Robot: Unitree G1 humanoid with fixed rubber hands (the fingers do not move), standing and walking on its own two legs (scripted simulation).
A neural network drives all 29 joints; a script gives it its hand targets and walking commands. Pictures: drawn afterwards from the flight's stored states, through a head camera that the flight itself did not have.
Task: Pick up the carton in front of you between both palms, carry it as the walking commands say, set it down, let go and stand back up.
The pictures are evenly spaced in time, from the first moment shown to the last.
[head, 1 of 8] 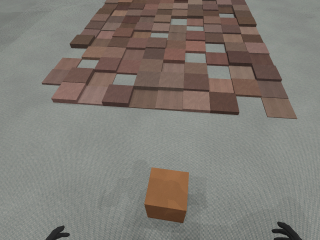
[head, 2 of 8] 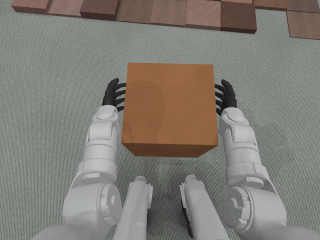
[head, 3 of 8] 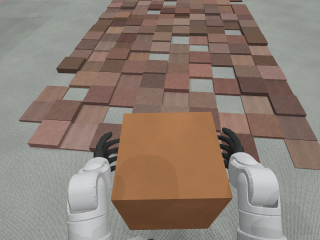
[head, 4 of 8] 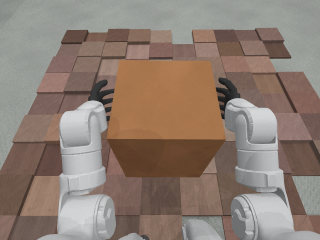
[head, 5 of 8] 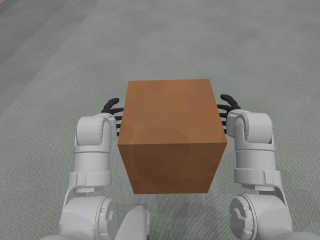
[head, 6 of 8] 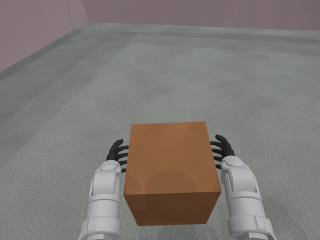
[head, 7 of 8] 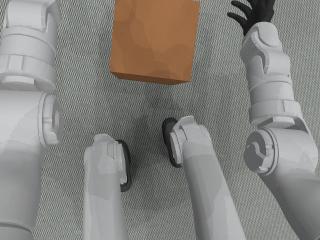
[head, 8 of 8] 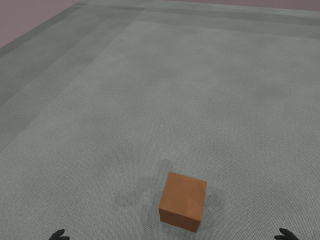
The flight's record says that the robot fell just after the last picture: no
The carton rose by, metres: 0.80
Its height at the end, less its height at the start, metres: +0.00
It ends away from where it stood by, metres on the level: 5.88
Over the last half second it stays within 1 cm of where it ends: yes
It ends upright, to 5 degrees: yes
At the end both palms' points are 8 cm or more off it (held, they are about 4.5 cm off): yes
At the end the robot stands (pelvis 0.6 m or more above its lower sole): yes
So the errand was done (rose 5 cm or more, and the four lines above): yes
